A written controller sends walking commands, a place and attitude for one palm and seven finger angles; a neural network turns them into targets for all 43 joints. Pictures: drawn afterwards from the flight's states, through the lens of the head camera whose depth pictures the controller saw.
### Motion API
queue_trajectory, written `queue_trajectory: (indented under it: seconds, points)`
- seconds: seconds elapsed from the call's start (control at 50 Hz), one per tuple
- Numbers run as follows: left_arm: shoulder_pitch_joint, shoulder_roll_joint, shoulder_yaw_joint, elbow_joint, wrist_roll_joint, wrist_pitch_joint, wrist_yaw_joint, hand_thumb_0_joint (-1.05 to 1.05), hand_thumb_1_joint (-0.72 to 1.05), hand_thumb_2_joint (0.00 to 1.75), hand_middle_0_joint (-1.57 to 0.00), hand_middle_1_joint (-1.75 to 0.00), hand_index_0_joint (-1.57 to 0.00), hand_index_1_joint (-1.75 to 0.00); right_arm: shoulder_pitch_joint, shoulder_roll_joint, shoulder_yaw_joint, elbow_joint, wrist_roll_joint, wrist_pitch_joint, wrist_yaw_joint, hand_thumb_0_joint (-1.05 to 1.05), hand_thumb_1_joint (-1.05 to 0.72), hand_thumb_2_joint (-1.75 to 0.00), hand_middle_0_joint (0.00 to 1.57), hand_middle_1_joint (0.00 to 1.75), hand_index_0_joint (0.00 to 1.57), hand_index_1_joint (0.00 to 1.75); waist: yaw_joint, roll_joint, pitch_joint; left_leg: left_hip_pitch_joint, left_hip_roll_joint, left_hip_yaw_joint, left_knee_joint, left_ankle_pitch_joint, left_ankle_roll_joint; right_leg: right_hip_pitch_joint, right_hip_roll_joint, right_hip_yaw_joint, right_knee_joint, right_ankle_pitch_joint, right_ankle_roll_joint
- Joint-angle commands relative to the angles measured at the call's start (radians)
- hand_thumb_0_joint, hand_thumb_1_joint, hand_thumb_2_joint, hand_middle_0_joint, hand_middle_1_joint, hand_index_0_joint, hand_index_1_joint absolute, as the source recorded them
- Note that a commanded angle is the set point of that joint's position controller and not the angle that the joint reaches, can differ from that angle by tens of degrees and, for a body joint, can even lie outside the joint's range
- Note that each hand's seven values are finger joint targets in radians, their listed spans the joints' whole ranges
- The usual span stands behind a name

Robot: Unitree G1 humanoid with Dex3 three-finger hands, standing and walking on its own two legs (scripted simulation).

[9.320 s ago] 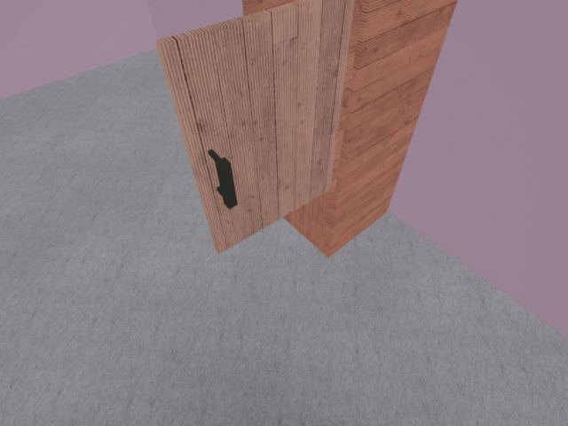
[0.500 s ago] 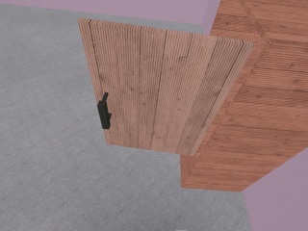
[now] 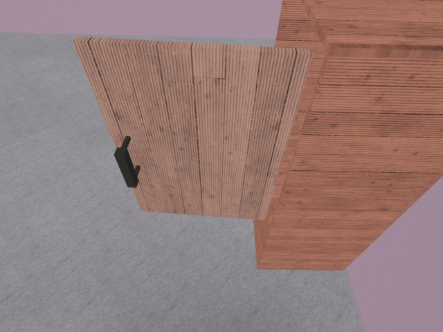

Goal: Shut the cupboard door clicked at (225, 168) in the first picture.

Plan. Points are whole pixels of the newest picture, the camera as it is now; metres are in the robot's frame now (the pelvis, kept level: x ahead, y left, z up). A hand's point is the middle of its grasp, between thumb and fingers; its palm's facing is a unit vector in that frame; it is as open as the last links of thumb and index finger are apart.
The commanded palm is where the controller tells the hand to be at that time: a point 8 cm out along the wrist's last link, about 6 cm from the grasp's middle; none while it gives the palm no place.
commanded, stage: come to a stop and stand still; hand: left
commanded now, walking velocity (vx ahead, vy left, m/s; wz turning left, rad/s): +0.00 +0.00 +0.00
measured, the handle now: (129, 162) +0.51 +0.25 -0.05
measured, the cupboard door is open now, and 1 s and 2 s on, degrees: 86 86 86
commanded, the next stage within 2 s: look again from close up in 0.78 s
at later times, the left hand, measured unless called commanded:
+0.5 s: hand out of the picture +0.04 +0.16 -0.18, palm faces +0.03 -0.98 -0.18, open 7.4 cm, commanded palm none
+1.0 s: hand out of the picture +0.06 +0.20 -0.17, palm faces -0.03 -0.97 -0.25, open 7.4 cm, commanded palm none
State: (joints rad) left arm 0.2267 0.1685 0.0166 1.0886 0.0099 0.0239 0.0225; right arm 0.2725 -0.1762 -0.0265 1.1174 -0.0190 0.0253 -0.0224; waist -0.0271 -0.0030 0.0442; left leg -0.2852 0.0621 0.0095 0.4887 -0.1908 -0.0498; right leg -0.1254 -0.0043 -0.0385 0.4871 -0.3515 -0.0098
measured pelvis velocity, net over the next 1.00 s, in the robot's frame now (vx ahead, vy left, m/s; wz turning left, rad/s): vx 0.04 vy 0.01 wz -0.02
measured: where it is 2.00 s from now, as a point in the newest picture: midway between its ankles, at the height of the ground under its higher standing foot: outside the picture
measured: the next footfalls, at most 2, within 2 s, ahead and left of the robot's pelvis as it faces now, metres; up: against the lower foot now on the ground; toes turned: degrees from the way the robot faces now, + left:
none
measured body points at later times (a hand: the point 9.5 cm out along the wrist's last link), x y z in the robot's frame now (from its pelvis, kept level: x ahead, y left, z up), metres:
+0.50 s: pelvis +0.03 -0.01 +0.00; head +0.06 -0.01 +0.45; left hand +0.04 +0.21 -0.16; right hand +0.05 -0.24 -0.16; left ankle +0.04 +0.15 -0.74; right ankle -0.05 -0.11 -0.74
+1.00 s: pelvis +0.04 +0.01 +0.00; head +0.07 +0.00 +0.44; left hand +0.07 +0.25 -0.15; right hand +0.07 -0.23 -0.16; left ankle +0.04 +0.15 -0.73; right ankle -0.05 -0.11 -0.74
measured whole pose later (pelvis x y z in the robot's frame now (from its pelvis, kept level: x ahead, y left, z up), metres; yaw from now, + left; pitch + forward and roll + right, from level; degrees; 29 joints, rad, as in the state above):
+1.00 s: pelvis +0.04 +0.01 +0.00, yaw -1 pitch +1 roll +0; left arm 0.28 0.19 0.00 1.02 0.02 -0.01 0.04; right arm 0.23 -0.19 -0.03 1.02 -0.02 0.00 -0.03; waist -0.01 0.02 0.05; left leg -0.29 0.07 0.03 0.58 -0.29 -0.04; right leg -0.11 -0.01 -0.01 0.51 -0.41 0.00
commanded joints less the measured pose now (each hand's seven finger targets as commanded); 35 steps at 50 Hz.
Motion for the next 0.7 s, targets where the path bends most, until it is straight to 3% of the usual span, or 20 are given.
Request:
queue_trajectory:
  seconds: [0.0, 0.06, 0.16, 0.24, 0.36, 0.54, 0.68]
  points:
    - [0.038, 0.114, 0.025, -0.030, -0.009, -0.024, 0.003, 0.00, 0.90, 0.90, -0.20, -0.30, -0.20, -0.30, 0.033, -0.084, -0.013, -0.019, 0.001, -0.018, -0.009, 0.00, -0.90, -0.90, 0.20, 0.30, 0.20, 0.30, 0.016, -0.001, 0.041, 0.076, 0.031, -0.027, -0.052, 0.105, 0.030, -0.114, -0.108, 0.087, -0.172, 0.096, -0.034]
    - [0.042, 0.107, 0.025, -0.025, -0.008, -0.027, 0.005, 0.00, 0.90, 0.90, -0.20, -0.30, -0.20, -0.30, 0.046, -0.073, -0.013, -0.008, 0.001, -0.017, -0.011, 0.00, -0.90, -0.90, 0.20, 0.30, 0.20, 0.30, 0.014, -0.032, 0.042, 0.086, 0.032, -0.019, -0.052, 0.114, 0.027, -0.103, -0.108, 0.082, -0.184, 0.122, -0.035]
    - [0.056, 0.098, 0.027, -0.018, -0.009, -0.029, 0.007, 0.00, 0.90, 0.90, -0.20, -0.30, -0.20, -0.30, 0.052, -0.071, -0.011, 0.004, 0.002, -0.022, -0.015, 0.00, -0.90, -0.90, 0.20, 0.30, 0.20, 0.30, 0.021, -0.003, 0.021, 0.098, 0.040, -0.018, -0.052, 0.163, 0.027, -0.060, -0.104, 0.067, -0.159, 0.224, -0.032]
    - [0.076, 0.099, 0.029, -0.013, -0.009, -0.032, 0.010, 0.00, 0.90, 0.90, -0.20, -0.30, -0.20, -0.30, 0.048, -0.075, -0.013, 0.002, 0.003, -0.025, -0.019, 0.00, -0.90, -0.90, 0.20, 0.30, 0.20, 0.30, 0.020, -0.024, -0.019, 0.120, 0.042, -0.009, -0.029, 0.223, 0.028, -0.025, -0.109, 0.061, -0.128, 0.364, -0.027]
    - [0.092, 0.097, 0.028, -0.010, -0.005, -0.033, 0.013, 0.00, 0.90, 0.90, -0.20, -0.30, -0.20, -0.30, 0.029, -0.070, -0.012, -0.001, 0.006, -0.024, -0.023, 0.00, -0.90, -0.90, 0.20, 0.30, 0.20, 0.30, 0.021, -0.039, -0.007, 0.132, 0.043, 0.005, -0.020, 0.249, 0.026, -0.014, -0.108, 0.056, -0.121, 0.459, -0.020]
    - [0.098, 0.100, 0.026, -0.008, -0.005, -0.033, 0.014, 0.00, 0.90, 0.90, -0.20, -0.30, -0.20, -0.30, -0.003, -0.088, -0.013, -0.011, 0.005, -0.025, -0.026, 0.00, -0.90, -0.90, 0.20, 0.30, 0.20, 0.30, 0.019, 0.004, -0.013, 0.165, 0.046, 0.003, -0.017, 0.296, 0.031, -0.012, -0.109, 0.059, -0.123, 0.473, -0.014]
    - [0.096, 0.108, 0.022, -0.008, -0.004, -0.033, 0.013, 0.00, 0.90, 0.90, -0.20, -0.30, -0.20, -0.30, -0.014, -0.100, -0.012, -0.017, 0.006, -0.027, -0.026, 0.00, -0.90, -0.90, 0.20, 0.30, 0.20, 0.30, 0.023, -0.008, -0.016, 0.178, 0.046, 0.002, -0.018, 0.323, 0.033, 0.002, -0.110, 0.053, -0.126, 0.496, -0.009]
